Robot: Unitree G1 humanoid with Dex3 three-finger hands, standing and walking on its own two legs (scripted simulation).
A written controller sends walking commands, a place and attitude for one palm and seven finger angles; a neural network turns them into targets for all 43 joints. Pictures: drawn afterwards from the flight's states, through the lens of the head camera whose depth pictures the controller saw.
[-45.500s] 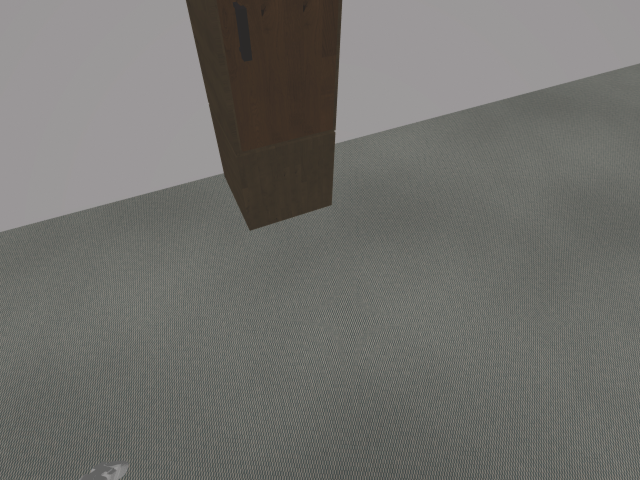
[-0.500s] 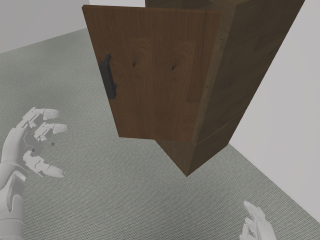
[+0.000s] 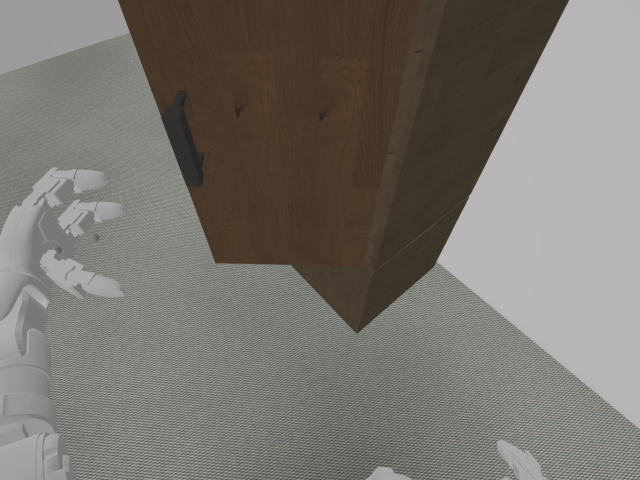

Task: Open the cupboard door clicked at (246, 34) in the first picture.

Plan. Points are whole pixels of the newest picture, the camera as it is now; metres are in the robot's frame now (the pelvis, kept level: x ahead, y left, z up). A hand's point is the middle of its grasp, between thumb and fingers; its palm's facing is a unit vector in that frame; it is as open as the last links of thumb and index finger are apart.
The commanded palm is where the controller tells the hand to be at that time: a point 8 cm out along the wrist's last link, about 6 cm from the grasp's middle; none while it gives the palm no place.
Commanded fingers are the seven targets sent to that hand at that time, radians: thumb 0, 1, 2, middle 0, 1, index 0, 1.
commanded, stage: move the hooked fingers beside the handle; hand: left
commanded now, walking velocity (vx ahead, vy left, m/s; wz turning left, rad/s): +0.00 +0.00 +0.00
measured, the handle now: (188, 139) +0.56 +0.22 +0.08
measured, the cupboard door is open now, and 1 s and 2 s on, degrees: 48 48 48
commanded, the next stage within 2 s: slide the fingers in behind the handle in 1.96 s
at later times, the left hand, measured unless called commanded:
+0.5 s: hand (113, 196) +0.43 +0.27 +0.10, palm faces +0.02 -1.00 -0.01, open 14.0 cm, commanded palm +0.41 +0.33 +0.09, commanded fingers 0.00 -0.50 0.30 -0.30 -1.20 -0.30 -1.20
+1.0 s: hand (122, 158) +0.50 +0.29 +0.10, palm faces +0.00 -1.00 +0.00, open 14.0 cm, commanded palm +0.49 +0.34 +0.08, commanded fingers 0.00 -0.50 0.30 -0.30 -1.20 -0.30 -1.20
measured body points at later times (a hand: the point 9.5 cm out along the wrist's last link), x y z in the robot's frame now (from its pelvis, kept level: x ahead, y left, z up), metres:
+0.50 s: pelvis +0.00 +0.00 -0.01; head +0.08 +0.01 +0.44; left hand +0.42 +0.33 +0.10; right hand +0.07 -0.27 -0.11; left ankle -0.03 +0.10 -0.71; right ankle +0.04 -0.11 -0.71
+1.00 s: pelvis +0.00 +0.01 -0.02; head +0.13 +0.03 +0.41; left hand +0.49 +0.34 +0.10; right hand -0.01 -0.27 -0.11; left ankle -0.03 +0.10 -0.71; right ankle +0.04 -0.11 -0.71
